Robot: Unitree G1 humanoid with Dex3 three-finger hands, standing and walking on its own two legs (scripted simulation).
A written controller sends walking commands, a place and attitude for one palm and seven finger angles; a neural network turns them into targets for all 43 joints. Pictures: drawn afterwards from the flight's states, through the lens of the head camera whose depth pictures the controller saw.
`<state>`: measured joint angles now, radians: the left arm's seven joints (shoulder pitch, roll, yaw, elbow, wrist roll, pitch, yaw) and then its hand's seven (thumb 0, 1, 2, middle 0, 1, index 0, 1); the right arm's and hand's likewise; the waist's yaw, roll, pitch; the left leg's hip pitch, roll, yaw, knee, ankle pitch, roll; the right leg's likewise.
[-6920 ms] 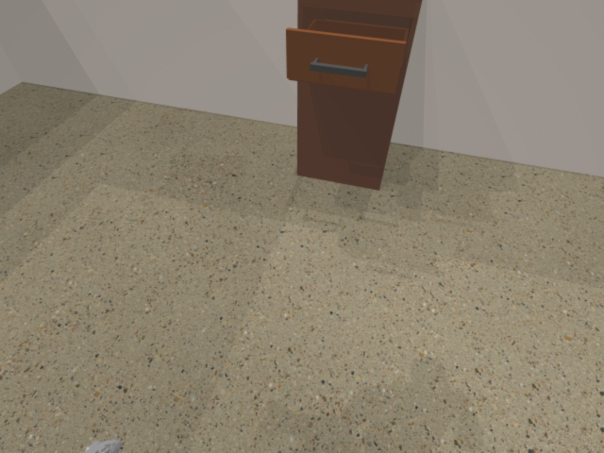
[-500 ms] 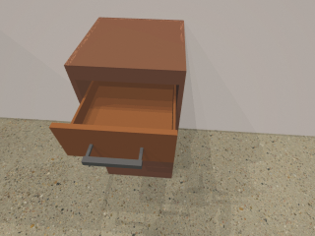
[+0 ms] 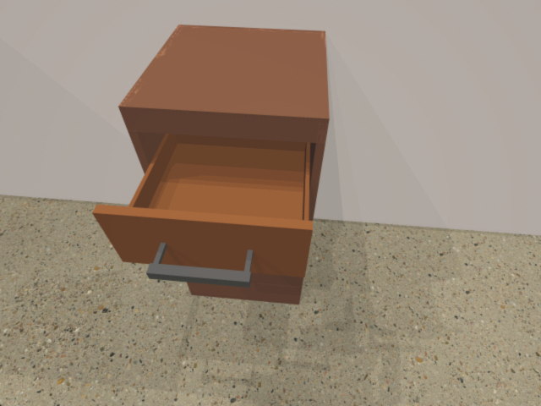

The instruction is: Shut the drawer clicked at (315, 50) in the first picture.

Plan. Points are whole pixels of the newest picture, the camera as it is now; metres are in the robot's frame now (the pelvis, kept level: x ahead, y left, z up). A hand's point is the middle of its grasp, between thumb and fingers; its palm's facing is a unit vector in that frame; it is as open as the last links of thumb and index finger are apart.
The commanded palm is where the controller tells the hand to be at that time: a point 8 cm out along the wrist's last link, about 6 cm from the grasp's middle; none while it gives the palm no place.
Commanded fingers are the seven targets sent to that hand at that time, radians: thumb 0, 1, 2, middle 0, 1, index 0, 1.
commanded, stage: raise the hand and make a fist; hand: left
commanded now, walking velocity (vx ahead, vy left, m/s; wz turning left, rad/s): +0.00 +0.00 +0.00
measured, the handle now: (202, 264) +0.36 +0.15 -0.05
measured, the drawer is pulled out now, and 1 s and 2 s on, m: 0.23 0.23 0.23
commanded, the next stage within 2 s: bring the fist close to the handle in 1.82 s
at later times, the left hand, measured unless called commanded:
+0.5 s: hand out of the picture +0.13 +0.15 -0.03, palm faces +0.09 -1.00 -0.03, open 5.1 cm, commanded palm +0.12 +0.19 -0.02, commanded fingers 0.00 0.90 0.90 -0.80 -0.95 -0.80 -0.95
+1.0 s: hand (185, 369) +0.17 +0.13 +0.01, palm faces -0.05 -1.00 -0.01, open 3.1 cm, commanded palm +0.15 +0.18 +0.02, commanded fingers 0.00 0.90 0.90 -1.30 -1.49 -1.30 -1.49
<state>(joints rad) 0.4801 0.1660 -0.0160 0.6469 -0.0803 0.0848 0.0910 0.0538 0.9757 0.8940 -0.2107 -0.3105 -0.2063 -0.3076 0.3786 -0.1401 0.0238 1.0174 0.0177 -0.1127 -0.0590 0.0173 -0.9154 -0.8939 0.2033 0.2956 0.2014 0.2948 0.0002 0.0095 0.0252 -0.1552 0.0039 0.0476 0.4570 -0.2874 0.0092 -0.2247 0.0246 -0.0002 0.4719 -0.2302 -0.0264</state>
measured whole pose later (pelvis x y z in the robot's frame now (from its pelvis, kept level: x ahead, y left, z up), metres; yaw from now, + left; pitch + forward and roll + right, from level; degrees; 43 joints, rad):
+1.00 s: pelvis -0.02 +0.01 -0.07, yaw +3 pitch +11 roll -1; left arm 0.58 0.17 -0.09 -0.29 -0.14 -0.34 -0.10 0.01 0.91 0.90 -1.11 -1.29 -1.10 -1.29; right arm 0.28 -0.27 -0.03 0.47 0.03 -0.19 -0.03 0.02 -0.90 -0.89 0.20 0.30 0.20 0.29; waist -0.03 0.03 -0.12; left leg -0.71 -0.01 -0.01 1.04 -0.53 0.02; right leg -0.74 0.00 -0.06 1.01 -0.46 -0.02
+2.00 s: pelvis +0.00 -0.01 -0.05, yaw +4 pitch +7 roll +0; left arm 0.54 0.15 -0.10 -0.32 -0.14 -0.24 -0.09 0.01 0.90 0.90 -1.40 -1.60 -1.40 -1.60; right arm 0.26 -0.24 0.04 0.46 0.03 -0.18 -0.01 0.02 -0.90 -0.89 0.20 0.30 0.20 0.30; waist 0.00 0.05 -0.11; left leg -0.55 0.00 -0.02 0.91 -0.49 0.00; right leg -0.59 0.00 -0.07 0.90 -0.44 -0.04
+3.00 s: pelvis -0.02 +0.00 -0.10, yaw +3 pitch +18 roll -1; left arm -0.01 0.14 -0.05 0.23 -0.11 -0.38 -0.07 0.01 0.90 0.90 -1.40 -1.60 -1.39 -1.60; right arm 0.20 -0.24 0.01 0.53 0.00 -0.07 0.01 0.01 -0.90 -0.89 0.20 0.30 0.20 0.30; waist -0.04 0.02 -0.14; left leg -0.94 -0.01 -0.01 1.18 -0.56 0.01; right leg -0.97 -0.01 -0.06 1.16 -0.50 -0.03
